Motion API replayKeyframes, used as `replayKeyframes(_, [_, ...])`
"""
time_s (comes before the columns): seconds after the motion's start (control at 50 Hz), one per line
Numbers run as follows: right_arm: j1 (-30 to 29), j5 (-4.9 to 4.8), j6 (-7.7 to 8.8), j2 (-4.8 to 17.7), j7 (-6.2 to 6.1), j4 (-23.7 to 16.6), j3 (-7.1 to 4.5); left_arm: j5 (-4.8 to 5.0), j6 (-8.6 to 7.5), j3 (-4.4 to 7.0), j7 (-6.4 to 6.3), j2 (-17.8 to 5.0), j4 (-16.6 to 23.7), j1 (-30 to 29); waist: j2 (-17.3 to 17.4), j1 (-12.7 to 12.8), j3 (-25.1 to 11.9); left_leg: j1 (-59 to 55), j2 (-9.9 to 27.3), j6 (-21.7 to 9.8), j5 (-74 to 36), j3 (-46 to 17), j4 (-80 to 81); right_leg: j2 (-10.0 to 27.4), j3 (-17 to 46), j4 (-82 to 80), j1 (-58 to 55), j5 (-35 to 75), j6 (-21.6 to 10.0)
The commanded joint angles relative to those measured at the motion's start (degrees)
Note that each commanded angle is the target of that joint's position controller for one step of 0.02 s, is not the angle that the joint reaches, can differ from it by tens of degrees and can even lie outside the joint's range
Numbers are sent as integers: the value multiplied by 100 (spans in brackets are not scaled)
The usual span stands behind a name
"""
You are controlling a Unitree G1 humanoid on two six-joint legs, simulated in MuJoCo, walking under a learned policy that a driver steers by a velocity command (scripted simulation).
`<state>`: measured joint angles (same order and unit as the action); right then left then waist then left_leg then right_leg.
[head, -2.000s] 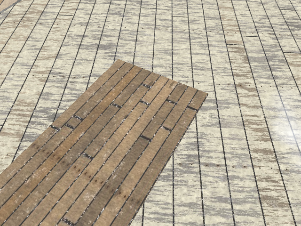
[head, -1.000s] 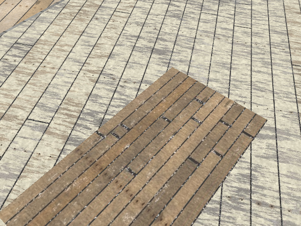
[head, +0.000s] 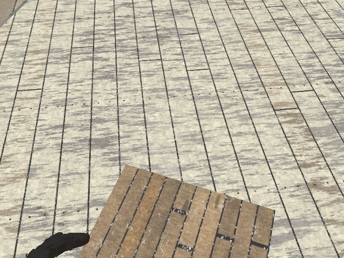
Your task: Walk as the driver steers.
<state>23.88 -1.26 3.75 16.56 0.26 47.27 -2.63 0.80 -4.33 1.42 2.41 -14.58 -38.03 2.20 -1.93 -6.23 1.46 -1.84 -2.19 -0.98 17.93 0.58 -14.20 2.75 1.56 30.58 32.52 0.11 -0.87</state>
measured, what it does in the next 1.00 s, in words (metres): walks ahead, turning left: right foot, then left foot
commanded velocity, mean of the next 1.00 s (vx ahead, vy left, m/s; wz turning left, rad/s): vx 0.48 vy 0.00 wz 0.38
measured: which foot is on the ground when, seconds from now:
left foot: down 0.00-0.08, up 0.10-0.56, down 0.58-1.00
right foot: up 0.00-0.04, down 0.06-0.60, up 0.62-1.00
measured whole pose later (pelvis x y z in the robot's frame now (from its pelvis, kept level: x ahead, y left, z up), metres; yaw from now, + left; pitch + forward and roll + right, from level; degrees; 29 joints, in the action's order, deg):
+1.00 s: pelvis +0.52 +0.10 +0.00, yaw +25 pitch +1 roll +1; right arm 17.2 0.2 3.3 16.2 -0.3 41.9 -2.9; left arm -0.1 -5.3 2.0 2.1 -16.1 -42.8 4.9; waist -2.8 -3.5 1.9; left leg 2.9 -5.7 -3.5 16.9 -4.2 -19.1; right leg 3.2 1.9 31.6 33.8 6.1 0.6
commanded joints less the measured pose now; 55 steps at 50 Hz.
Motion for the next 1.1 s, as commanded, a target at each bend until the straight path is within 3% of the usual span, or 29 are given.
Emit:
replayKeyframes(0.02, [-15,-30,-46,1109,-69,-188,-284,-8,-170,241,25,-676,453,-110,682,486,47,66,1590,-813,-3164,-987,-303,-191,-86,-337,-616,-396,-207])
replayKeyframes(0.04, [-119,-24,-66,1086,-79,-205,-265,-29,-180,355,-18,-870,258,569,621,865,-377,270,1352,-680,-3800,-815,-1039,-297,-207,-530,-1650,-286,-348])
replayKeyframes(0.06, [-188,51,-52,862,-80,-306,-170,-91,-172,479,-86,-1180,57,1516,482,1294,-1133,1075,1054,-481,-3267,-630,-2281,186,178,-262,-3259,-141,-600])
replayKeyframes(0.08, [281,129,28,240,-71,-496,21,-204,-122,612,-152,-1753,-28,2251,-733,1289,-2097,3175,242,-70,-770,-212,-4452,1714,2249,-214,-5550,-427,-1256])
replayKeyframes(0.1, [525,-13,116,305,-59,-427,29,-142,-73,544,-138,-1474,-89,2363,-1405,1269,-2551,4117,-8,21,1609,-762,-5536,2233,3882,-1006,-5724,-1478,-1691])
replayKeyframes(0.12, [54,-154,128,850,-48,-463,-138,-81,-57,423,-154,-1065,-97,2037,-790,1289,-1557,4569,338,16,1278,-897,-5951,1986,3184,-1211,-4970,-2002,-1413])
replayKeyframes(0.16, [-526,-77,80,791,-62,-596,-168,-73,-69,302,-149,-697,-112,1336,-320,981,-535,4407,758,36,388,-649,-5594,1522,1876,-1601,-3476,-1557,-1106])
replayKeyframes(0.2, [-380,-33,-60,577,-56,-535,-181,-156,-164,281,-124,-554,-159,1007,-463,685,-208,3812,974,77,-95,-694,-5301,1244,1054,-1971,-2598,-724,-1007])
replayKeyframes(0.22, [-286,-45,-125,417,-52,-532,-157,-157,-206,316,-126,-608,-227,908,-483,566,-199,3721,998,135,-193,-655,-5250,1269,849,-2138,-2406,-559,-1084])
replayKeyframes(0.3, [-670,5,-217,342,-57,-729,-158,-164,-281,391,-181,-766,-440,866,-165,536,117,4088,1051,257,-1059,-735,-4470,1226,-59,-2374,-2352,234,-1114])
replayKeyframes(0.38, [-1440,4,-133,181,108,-962,-86,-121,-207,440,-254,-974,-591,1095,10,842,243,3885,921,127,-2114,-299,-3046,1067,-783,-2383,-2611,410,-906])
replayKeyframes(0.48, [-2176,-5,-157,231,271,-1409,-83,22,-8,527,-271,-1207,-831,1507,16,1053,458,4169,805,-159,-1664,11,-2271,1395,-1036,-2059,-3634,837,-770])
replayKeyframes(0.54, [-1847,20,-207,489,309,-1500,-224,85,122,595,-318,-1438,-821,1423,-251,701,23,3322,310,-478,-785,475,-2206,1388,-1291,-951,-3946,3303,-574])
replayKeyframes(0.56, [-1235,11,-228,690,290,-1375,-348,102,171,603,-337,-1480,-798,1357,-254,329,-338,2514,45,-636,-677,611,-2094,1283,-1403,-37,-3820,3902,-479])
replayKeyframes(0.58, [-277,-7,-256,1007,212,-1127,-540,103,183,551,-360,-1382,-765,1308,-90,-188,-832,1042,-166,-864,-1012,536,-1743,1046,-1544,1275,-3138,3548,-268])
replayKeyframes(0.6, [314,-29,-314,1597,79,-1001,-717,-87,126,397,-358,-922,-579,1541,936,-210,-1329,-826,934,-1401,-854,-1368,-1596,583,-1575,3256,-1188,781,48])
replayKeyframes(0.62, [-5,-29,-217,1865,109,-1224,-687,-136,-75,199,-286,-456,-310,1711,1763,285,-2056,-1987,2114,-2441,125,-4675,-588,-601,-426,4858,666,-3418,273])
replayKeyframes(0.64, [-3,4,-129,1282,162,-1271,-516,64,-245,331,-198,-1035,-235,1083,931,-93,-1961,-1950,2079,-2143,328,-4464,-226,-263,428,5067,1288,-3184,145])
replayKeyframes(0.66, [-164,39,-63,1066,166,-1232,-445,186,-339,325,-158,-1067,-109,775,776,-3,-1220,-1266,1895,-1895,-15,-3607,-230,-37,345,4758,1458,-2702,3])
replayKeyframes(0.68, [-455,24,-24,965,168,-1237,-410,49,-387,304,-204,-962,-157,738,232,254,-764,-438,1590,-1664,-1100,-2880,-329,203,333,4177,1141,-2332,-21])
replayKeyframes(0.7, [-793,56,-28,787,140,-1301,-351,-87,-353,345,-242,-988,-198,807,216,493,-600,160,1440,-1587,-1368,-2524,-186,349,331,3719,826,-2031,24])
replayKeyframes(0.72, [-986,125,-19,771,115,-1401,-331,-92,-289,364,-232,-1023,-212,906,460,652,-524,675,1363,-1636,-1677,-2470,-48,409,379,3552,434,-1890,87])
replayKeyframes(0.78, [-1030,86,16,808,25,-1363,-336,-162,-123,326,-232,-824,-257,963,390,755,-386,1298,1122,-1618,-2282,-1843,138,341,181,2813,180,-1492,360])
replayKeyframes(0.88, [-681,102,39,823,-67,-1048,-294,-102,-127,151,-148,-502,-139,110,612,317,-105,1476,845,-1174,-2232,-990,207,188,-31,749,-174,543,438])
replayKeyframes(0.98, [-497,158,-4,816,-83,-705,-254,-77,-208,191,-2,-661,-48,-116,660,215,-124,743,1153,-934,-3219,-855,-340,-43,-47,54,-322,726,53])
replayKeyframes(1.02, [-641,154,-40,851,-103,-641,-271,-85,-201,250,42,-790,-86,155,704,409,-232,482,1255,-817,-3670,-843,-764,-149,-40,-40,-541,215,-134])
replayKeyframes(1.06, [-849,124,-97,835,-162,-685,-269,-139,-203,406,31,-1111,-289,991,521,878,-640,501,840,-494,-4312,-521,-2118,-349,-166,-467,-1591,791,-369])
replayKeyframes(1.08, [-600,261,-96,692,-206,-853,-209,-190,-197,502,2,-1569,-250,1394,-255,845,-1293,1350,370,-156,-2721,-253,-3680,532,977,-189,-2899,2946,-807])
replayKeyframes(1.1, [202,287,-75,292,-174,-848,-75,-216,-129,483,-10,-1660,-184,1397,-1410,509,-1983,3164,-440,320,1725,-189,-5647,1803,2992,-253,-4529,3902,-1987])
Velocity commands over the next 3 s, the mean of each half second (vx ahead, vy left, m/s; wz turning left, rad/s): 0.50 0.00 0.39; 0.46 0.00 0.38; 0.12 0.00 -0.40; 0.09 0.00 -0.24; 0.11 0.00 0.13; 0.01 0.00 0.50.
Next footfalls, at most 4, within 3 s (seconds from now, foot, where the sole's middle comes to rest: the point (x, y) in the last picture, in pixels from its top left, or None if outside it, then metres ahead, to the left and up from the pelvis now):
0.06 right None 0.21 -0.13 -0.78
0.58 left None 0.45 0.17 -0.78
1.06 right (137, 187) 0.78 0.09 -0.78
1.52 left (88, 208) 0.70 0.29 -0.78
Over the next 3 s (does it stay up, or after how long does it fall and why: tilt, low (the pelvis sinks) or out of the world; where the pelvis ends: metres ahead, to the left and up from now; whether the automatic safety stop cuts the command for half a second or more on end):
stays up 0.78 0.18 0.00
